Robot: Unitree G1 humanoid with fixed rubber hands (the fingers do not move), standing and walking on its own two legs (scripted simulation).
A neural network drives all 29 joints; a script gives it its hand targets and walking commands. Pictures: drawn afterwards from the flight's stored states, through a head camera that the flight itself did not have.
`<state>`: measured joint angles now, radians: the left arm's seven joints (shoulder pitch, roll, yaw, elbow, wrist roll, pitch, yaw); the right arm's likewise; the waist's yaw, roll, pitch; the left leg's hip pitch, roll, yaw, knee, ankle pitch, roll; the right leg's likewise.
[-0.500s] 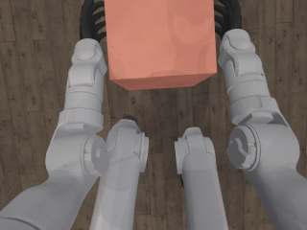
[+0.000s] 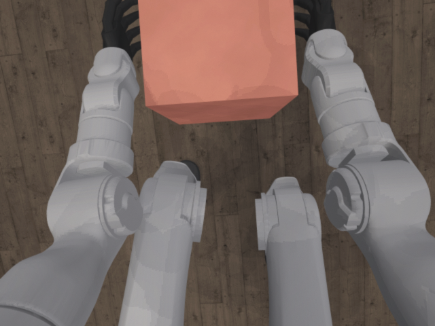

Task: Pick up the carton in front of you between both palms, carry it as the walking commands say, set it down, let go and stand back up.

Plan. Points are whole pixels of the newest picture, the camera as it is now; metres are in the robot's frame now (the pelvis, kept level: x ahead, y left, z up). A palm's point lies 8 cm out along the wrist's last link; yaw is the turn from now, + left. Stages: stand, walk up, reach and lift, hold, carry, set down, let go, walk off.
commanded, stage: set down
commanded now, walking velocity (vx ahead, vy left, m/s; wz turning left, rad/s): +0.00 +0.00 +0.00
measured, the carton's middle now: (219, 59) +0.50 +0.07 -0.25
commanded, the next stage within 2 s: none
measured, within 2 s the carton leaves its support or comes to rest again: rests again in 0.80 s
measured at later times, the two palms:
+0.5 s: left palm (116, 46) +0.49 +0.23 -0.17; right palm (316, 33) +0.53 -0.07 -0.17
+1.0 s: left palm (104, 57) +0.48 +0.27 -0.20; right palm (342, 45) +0.53 -0.13 -0.21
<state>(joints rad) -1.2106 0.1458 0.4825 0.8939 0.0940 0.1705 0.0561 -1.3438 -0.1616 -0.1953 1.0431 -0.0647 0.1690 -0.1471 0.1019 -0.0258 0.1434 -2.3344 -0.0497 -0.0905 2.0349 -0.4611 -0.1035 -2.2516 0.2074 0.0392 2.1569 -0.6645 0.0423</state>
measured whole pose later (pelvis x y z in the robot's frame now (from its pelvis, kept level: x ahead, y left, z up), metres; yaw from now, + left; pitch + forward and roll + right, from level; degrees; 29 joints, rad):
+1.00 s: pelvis -0.01 +0.01 -0.02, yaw +0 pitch +39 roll +2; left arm -1.30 0.36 0.27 1.17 -0.20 -0.04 0.07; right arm -1.37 -0.39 0.03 1.08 0.18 0.04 -0.08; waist 0.09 0.00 0.32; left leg -2.32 0.01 -0.02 2.10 -0.46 -0.04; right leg -2.25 0.10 0.04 2.22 -0.65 0.03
